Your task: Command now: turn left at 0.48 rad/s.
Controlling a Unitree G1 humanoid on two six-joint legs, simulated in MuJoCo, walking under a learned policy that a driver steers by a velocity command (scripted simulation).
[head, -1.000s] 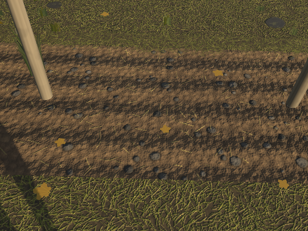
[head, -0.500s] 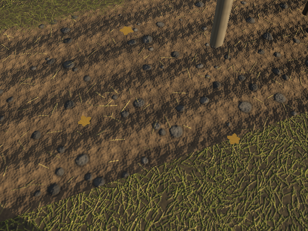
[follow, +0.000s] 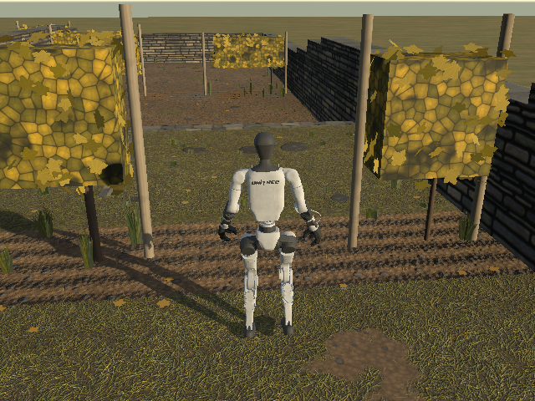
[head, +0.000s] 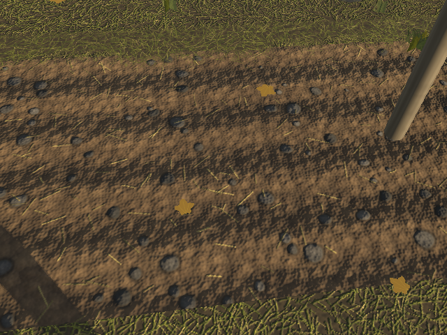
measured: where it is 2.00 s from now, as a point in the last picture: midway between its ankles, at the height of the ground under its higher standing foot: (166, 213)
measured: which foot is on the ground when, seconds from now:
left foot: down 0.00-0.16, up 0.18-0.62, down 0.64-1.00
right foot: up 0.00-0.14, down 0.16-0.66, up 0.68-1.00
